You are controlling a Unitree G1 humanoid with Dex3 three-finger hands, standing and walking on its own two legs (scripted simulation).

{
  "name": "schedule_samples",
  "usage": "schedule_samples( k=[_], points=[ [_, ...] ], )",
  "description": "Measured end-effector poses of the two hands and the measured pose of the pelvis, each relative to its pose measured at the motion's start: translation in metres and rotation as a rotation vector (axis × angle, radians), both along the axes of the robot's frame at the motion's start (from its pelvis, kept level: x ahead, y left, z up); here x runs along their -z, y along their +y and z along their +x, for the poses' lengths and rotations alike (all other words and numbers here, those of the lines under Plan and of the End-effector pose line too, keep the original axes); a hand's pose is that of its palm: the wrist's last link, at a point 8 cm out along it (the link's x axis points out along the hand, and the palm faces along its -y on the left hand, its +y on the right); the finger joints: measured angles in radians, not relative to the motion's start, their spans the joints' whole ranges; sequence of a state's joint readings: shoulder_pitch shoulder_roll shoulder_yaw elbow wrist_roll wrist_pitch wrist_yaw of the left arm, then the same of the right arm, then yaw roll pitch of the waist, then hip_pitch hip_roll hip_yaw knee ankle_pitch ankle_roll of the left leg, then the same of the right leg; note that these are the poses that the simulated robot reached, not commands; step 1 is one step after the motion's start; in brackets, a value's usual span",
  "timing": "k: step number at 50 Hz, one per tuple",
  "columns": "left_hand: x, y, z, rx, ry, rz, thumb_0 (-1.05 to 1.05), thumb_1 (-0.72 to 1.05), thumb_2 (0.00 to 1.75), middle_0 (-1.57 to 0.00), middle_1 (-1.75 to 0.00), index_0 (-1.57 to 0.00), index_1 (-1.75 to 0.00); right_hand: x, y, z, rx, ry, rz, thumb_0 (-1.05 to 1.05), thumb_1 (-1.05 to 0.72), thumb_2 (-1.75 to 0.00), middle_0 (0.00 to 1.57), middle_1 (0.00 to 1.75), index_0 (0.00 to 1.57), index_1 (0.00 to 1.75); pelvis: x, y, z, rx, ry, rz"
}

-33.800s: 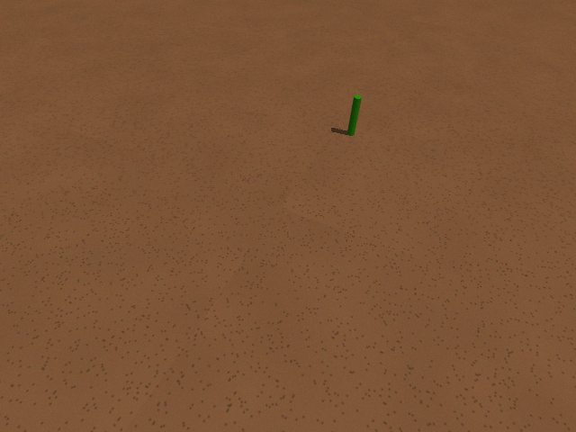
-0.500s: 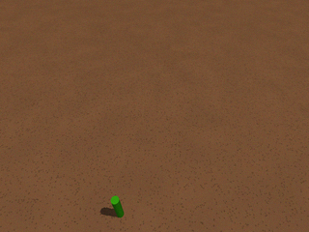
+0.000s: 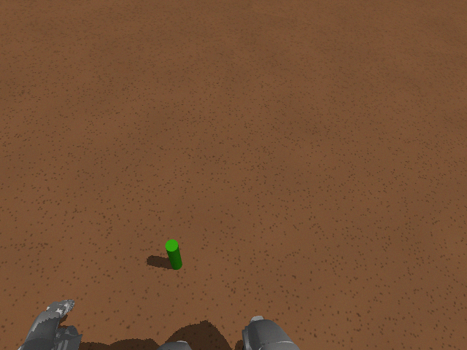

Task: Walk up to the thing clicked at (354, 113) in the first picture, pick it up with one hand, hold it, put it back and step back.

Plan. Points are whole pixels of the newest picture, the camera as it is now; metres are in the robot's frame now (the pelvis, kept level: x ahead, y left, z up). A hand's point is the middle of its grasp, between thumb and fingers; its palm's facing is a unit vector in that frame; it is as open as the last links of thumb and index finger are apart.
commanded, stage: step back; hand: left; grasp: from the side
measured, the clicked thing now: (174, 255) +0.45 +0.16 -0.64
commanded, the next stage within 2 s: none
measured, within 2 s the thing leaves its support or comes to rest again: neither
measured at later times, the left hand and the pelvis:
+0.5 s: hand out of the picture +0.04 +0.25 -0.13, palm faces -0.06 -0.91 -0.40, open 7.4 cm; pelvis -0.09 +0.00 +0.01, yaw -4 degrees
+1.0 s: hand out of the picture -0.14 +0.27 -0.15, palm faces -0.11 -0.91 -0.40, open 7.4 cm; pelvis -0.24 +0.00 -0.01, yaw -8 degrees
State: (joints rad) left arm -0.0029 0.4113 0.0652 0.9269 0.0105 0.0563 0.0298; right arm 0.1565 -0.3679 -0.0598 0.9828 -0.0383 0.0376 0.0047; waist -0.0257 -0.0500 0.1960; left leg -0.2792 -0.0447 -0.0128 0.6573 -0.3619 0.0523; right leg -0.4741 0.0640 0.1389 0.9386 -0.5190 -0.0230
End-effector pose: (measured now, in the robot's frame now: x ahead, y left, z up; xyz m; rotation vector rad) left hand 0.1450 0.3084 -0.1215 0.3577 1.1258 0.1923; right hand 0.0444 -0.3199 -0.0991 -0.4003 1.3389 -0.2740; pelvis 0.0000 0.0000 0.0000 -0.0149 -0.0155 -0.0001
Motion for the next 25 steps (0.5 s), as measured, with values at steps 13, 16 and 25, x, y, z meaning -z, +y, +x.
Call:
schedule_samples(
  k=[13, 16, 25],
  points=[
    [-0.004, -0.014, -0.057, 0.067, 0.061, 0.006, 0.0, 0.91, 0.9, -0.21, -0.3, -0.2, -0.3, 0.018, 0.014, -0.021, 0.034, -0.141, 0.052, 0.0, -0.9, -0.9, 0.21, 0.3, 0.21, 0.3, 0.004, 0.003, -0.039, 0.076, -0.014, 0.017],
    [-0.009, -0.019, -0.072, 0.064, 0.046, 0.019, 0.0, 0.91, 0.9, -0.21, -0.3, -0.2, -0.3, 0.028, 0.01, -0.025, 0.043, -0.166, 0.075, 0.0, -0.91, -0.9, 0.21, 0.3, 0.21, 0.3, 0.007, -0.001, -0.051, 0.071, -0.04, -0.02],
    [-0.033, -0.014, -0.106, 0.05, -0.026, 0.025, 0.0, 0.9, 0.9, -0.21, -0.3, -0.21, -0.3, 0.008, 0.01, -0.052, 0.002, -0.176, 0.073, 0.0, -0.91, -0.9, 0.21, 0.3, 0.21, 0.3, -0.008, 0.002, -0.089, 0.07, -0.008, 0.046]
  ],
)
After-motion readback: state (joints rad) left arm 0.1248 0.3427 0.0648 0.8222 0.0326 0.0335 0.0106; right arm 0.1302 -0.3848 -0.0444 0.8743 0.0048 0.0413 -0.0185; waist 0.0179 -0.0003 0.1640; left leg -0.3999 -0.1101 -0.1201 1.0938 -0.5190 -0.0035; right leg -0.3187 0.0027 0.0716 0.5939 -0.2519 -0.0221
